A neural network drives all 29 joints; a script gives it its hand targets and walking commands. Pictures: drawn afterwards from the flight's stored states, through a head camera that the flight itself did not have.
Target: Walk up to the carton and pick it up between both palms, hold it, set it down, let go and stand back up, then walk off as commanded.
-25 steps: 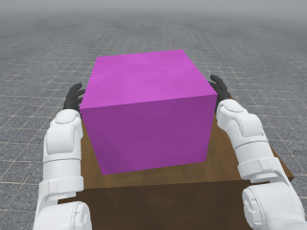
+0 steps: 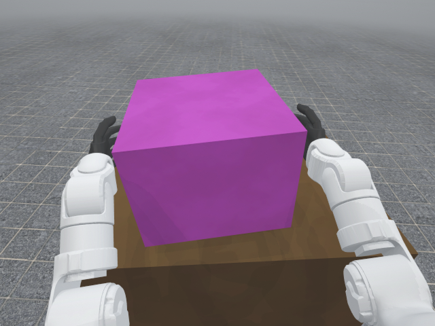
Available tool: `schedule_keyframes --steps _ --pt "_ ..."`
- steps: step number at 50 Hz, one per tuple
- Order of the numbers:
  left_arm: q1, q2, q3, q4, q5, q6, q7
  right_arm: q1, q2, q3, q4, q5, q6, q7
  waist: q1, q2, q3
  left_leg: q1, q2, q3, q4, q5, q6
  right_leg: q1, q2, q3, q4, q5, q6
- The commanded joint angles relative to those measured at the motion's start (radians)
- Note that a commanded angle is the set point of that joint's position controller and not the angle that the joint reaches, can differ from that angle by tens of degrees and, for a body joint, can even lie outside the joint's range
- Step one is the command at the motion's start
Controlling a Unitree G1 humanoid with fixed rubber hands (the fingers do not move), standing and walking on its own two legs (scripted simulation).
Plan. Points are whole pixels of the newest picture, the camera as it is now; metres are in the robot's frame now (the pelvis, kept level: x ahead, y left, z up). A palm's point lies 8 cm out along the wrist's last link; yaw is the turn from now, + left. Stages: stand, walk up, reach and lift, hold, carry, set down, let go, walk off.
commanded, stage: hold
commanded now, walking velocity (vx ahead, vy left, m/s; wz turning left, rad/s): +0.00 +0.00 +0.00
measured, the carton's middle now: (207, 147) +0.44 +0.01 +0.17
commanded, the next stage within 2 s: set down in 0.20 s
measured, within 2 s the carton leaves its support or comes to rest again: neither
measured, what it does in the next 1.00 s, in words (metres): stands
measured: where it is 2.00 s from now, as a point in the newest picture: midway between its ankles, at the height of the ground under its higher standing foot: outside the picture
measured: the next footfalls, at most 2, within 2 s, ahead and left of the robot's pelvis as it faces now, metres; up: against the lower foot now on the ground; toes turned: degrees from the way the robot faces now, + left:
none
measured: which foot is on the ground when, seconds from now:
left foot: down 0.00-1.00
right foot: down 0.00-1.00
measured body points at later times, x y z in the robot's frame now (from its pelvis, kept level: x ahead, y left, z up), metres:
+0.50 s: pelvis +0.00 +0.00 +0.00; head -0.06 +0.02 +0.45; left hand +0.39 +0.20 +0.23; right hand +0.39 -0.17 +0.23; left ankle +0.03 +0.12 -0.75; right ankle +0.00 -0.13 -0.75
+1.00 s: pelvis +0.01 +0.00 +0.00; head -0.01 +0.03 +0.45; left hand +0.42 +0.20 +0.16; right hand +0.40 -0.17 +0.16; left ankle +0.03 +0.12 -0.75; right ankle +0.00 -0.13 -0.75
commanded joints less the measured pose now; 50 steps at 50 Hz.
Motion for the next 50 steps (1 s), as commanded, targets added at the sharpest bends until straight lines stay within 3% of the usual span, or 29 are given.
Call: schedule_keyframes --steps 1,5,8,10,11,13,14,15,16,17,18,21,22,26,28,31,34,35,36,38,39,40,42,43,46,47,48,49,50 --pt "-0.816 -0.542 -0.431 -0.227 -0.186 -0.100 -0.173 -0.818 0.580 0.276 -0.361 0.163 -0.063 0.172 -0.008 0.056 -0.346 0.148 -0.052 0.033 -0.001 0.195 -0.034 0.070 0.044 -0.028 0.005 0.181 0.010" --pt "-0.811 -0.577 -0.443 -0.155 -0.188 -0.096 -0.186 -0.847 0.558 0.241 -0.338 0.135 -0.070 0.181 -0.010 0.047 -0.282 0.123 -0.043 0.033 -0.028 0.098 -0.024 0.031 0.038 -0.034 -0.022 0.066 -0.001" --pt "-0.858 -0.575 -0.478 -0.277 -0.225 -0.115 -0.170 -0.871 0.583 0.290 -0.411 0.158 -0.087 0.178 0.001 0.065 -0.479 0.190 -0.051 0.037 0.012 0.236 -0.025 0.088 0.039 -0.032 0.012 0.204 -0.001" --pt "-0.816 -0.578 -0.446 -0.195 -0.197 -0.102 -0.171 -0.862 0.585 0.283 -0.375 0.149 -0.076 0.175 0.014 0.048 -0.384 0.166 -0.048 0.037 -0.005 0.185 -0.021 0.049 0.044 -0.024 -0.007 0.151 0.001" --pt "-0.918 -0.541 -0.485 -0.295 -0.218 -0.112 -0.182 -0.816 0.645 0.297 -0.413 0.161 -0.070 0.172 0.007 0.021 -0.467 0.193 -0.070 0.053 -0.006 0.175 -0.017 0.102 0.050 -0.026 0.009 0.148 0.009" --pt "-0.882 -0.548 -0.476 -0.226 -0.213 -0.117 -0.180 -0.856 0.616 0.280 -0.428 0.135 -0.074 0.173 0.001 0.040 -0.396 0.158 -0.075 0.057 -0.019 0.163 -0.012 0.110 0.044 -0.024 0.006 0.158 0.012" --pt "-0.928 -0.523 -0.448 -0.228 -0.206 -0.117 -0.180 -0.846 0.610 0.247 -0.349 0.124 -0.067 0.177 0.004 0.076 -0.388 0.145 -0.074 0.063 -0.022 0.163 -0.019 0.106 0.038 -0.023 0.008 0.153 0.013" --pt "-0.881 -0.512 -0.400 -0.181 -0.190 -0.124 -0.195 -0.871 0.598 0.227 -0.350 0.101 -0.085 0.179 0.002 0.042 -0.339 0.132 -0.062 0.057 -0.040 0.145 -0.016 0.095 0.043 -0.023 -0.011 0.130 0.007" --pt "-0.883 -0.553 -0.402 -0.155 -0.180 -0.131 -0.199 -0.871 0.593 0.196 -0.336 0.096 -0.103 0.180 0.007 0.088 -0.371 0.136 -0.060 0.054 -0.031 0.147 -0.024 0.084 0.044 -0.033 0.000 0.116 -0.004" --pt "-0.892 -0.537 -0.393 -0.129 -0.174 -0.144 -0.206 -0.897 0.602 0.200 -0.318 0.069 -0.114 0.183 0.001 0.029 -0.335 0.137 -0.055 0.060 -0.038 0.126 -0.022 0.090 0.044 -0.036 -0.009 0.100 -0.001" --pt "-0.884 -0.564 -0.407 -0.120 -0.167 -0.158 -0.208 -0.918 0.590 0.177 -0.329 0.047 -0.141 0.186 0.012 0.058 -0.353 0.151 -0.056 0.057 -0.033 0.150 -0.023 0.073 0.042 -0.042 0.000 0.111 -0.006" --pt "-0.835 -0.539 -0.320 -0.031 -0.110 -0.189 -0.232 -0.908 0.565 0.106 -0.234 -0.021 -0.195 0.195 0.016 0.059 -0.312 0.163 -0.045 0.069 -0.054 0.120 -0.027 0.111 0.035 -0.065 -0.011 0.065 -0.012" --pt "-0.854 -0.506 -0.281 0.031 -0.081 -0.217 -0.246 -0.843 0.551 0.061 -0.119 -0.070 -0.214 0.201 0.001 0.051 -0.232 0.139 -0.037 0.067 -0.055 0.044 -0.029 0.091 0.022 -0.075 -0.007 0.007 -0.008" --pt "-0.765 -0.496 -0.230 0.067 -0.025 -0.289 -0.278 -0.848 0.605 0.073 -0.114 -0.161 -0.338 0.203 0.031 0.005 -0.210 0.153 -0.041 0.102 -0.075 0.130 -0.012 0.161 0.010 -0.097 -0.012 0.084 0.017" --pt "-0.743 -0.475 -0.228 0.100 0.000 -0.307 -0.288 -0.795 0.597 0.060 -0.109 -0.192 -0.379 0.199 0.005 -0.004 -0.236 0.198 -0.043 0.113 -0.064 0.158 -0.017 0.183 0.006 -0.101 -0.008 0.120 0.029" --pt "-0.684 -0.500 -0.307 0.032 -0.027 -0.335 -0.275 -0.762 0.590 0.135 -0.175 -0.157 -0.436 0.184 0.022 0.035 -0.285 0.263 -0.043 0.113 -0.026 0.308 -0.035 0.208 0.014 -0.110 0.003 0.223 0.022" --pt "-0.701 -0.530 -0.408 -0.056 -0.060 -0.366 -0.253 -0.781 0.604 0.178 -0.302 -0.147 -0.497 0.172 0.007 0.066 -0.315 0.257 -0.047 0.106 -0.003 0.387 -0.047 0.217 0.017 -0.115 0.022 0.315 0.026" --pt "-0.681 -0.515 -0.401 -0.052 -0.071 -0.365 -0.252 -0.747 0.610 0.205 -0.313 -0.143 -0.492 0.163 0.002 0.027 -0.334 0.268 -0.049 0.112 0.008 0.422 -0.049 0.248 0.009 -0.103 0.033 0.430 0.039" --pt "-0.665 -0.511 -0.399 -0.042 -0.067 -0.373 -0.257 -0.714 0.617 0.212 -0.308 -0.160 -0.485 0.160 -0.020 0.004 -0.309 0.240 -0.052 0.113 0.005 0.373 -0.044 0.281 0.004 -0.103 0.034 0.418 0.045" --pt "-0.716 -0.505 -0.419 -0.075 -0.073 -0.381 -0.247 -0.717 0.592 0.200 -0.331 -0.154 -0.496 0.159 -0.015 0.044 -0.342 0.258 -0.058 0.108 0.014 0.364 -0.054 0.238 0.001 -0.109 0.037 0.397 0.048" --pt "-0.745 -0.552 -0.460 -0.112 -0.091 -0.389 -0.229 -0.762 0.614 0.224 -0.385 -0.139 -0.520 0.160 0.006 0.080 -0.408 0.286 -0.047 0.101 0.028 0.411 -0.060 0.210 0.016 -0.119 0.047 0.390 0.037" --pt "-0.745 -0.547 -0.496 -0.124 -0.124 -0.404 -0.217 -0.776 0.604 0.245 -0.446 -0.127 -0.535 0.162 -0.004 0.077 -0.473 0.302 -0.043 0.093 0.054 0.471 -0.074 0.192 0.020 -0.124 0.048 0.417 0.033" --pt "-0.749 -0.550 -0.505 -0.095 -0.124 -0.416 -0.203 -0.738 0.591 0.231 -0.376 -0.147 -0.522 0.158 -0.018 0.103 -0.432 0.295 -0.046 0.088 0.054 0.410 -0.074 0.197 0.010 -0.114 0.031 0.390 0.029" --pt "-0.776 -0.535 -0.483 -0.039 -0.124 -0.420 -0.208 -0.715 0.587 0.179 -0.307 -0.177 -0.515 0.162 -0.039 0.062 -0.378 0.267 -0.035 0.080 0.034 0.323 -0.066 0.148 0.007 -0.130 0.026 0.300 0.028" --pt "-0.775 -0.556 -0.447 0.004 -0.120 -0.445 -0.208 -0.754 0.637 0.190 -0.308 -0.181 -0.532 0.167 0.004 0.053 -0.389 0.246 -0.036 0.104 0.015 0.329 -0.055 0.176 0.014 -0.126 0.026 0.294 0.028" --pt "-0.750 -0.549 -0.430 0.062 -0.112 -0.449 -0.207 -0.763 0.605 0.196 -0.310 -0.183 -0.536 0.168 -0.004 0.038 -0.408 0.236 -0.040 0.099 0.016 0.307 -0.055 0.185 0.013 -0.120 0.026 0.300 0.025" --pt "-0.751 -0.539 -0.402 0.098 -0.091 -0.454 -0.205 -0.808 0.629 0.184 -0.287 -0.195 -0.542 0.169 0.028 0.057 -0.396 0.215 -0.045 0.107 0.019 0.291 -0.045 0.177 0.003 -0.111 0.029 0.302 0.030" --pt "-0.803 -0.565 -0.435 0.067 -0.118 -0.464 -0.198 -0.784 0.619 0.171 -0.275 -0.193 -0.548 0.171 -0.003 0.074 -0.420 0.238 -0.043 0.100 0.019 0.312 -0.056 0.160 0.005 -0.120 0.023 0.313 0.029" --pt "-0.810 -0.542 -0.411 0.072 -0.119 -0.469 -0.199 -0.787 0.650 0.199 -0.259 -0.195 -0.543 0.177 0.022 0.036 -0.422 0.233 -0.045 0.106 0.012 0.314 -0.048 0.189 0.000 -0.111 0.035 0.334 0.037"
